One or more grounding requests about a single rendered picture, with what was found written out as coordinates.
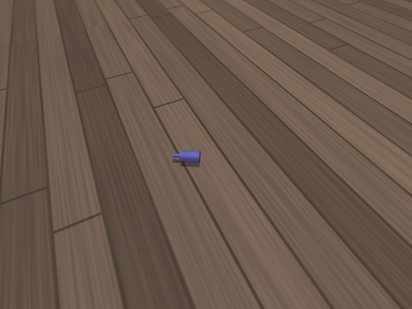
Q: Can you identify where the bottle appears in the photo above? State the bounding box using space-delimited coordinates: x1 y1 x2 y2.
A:
172 150 200 162

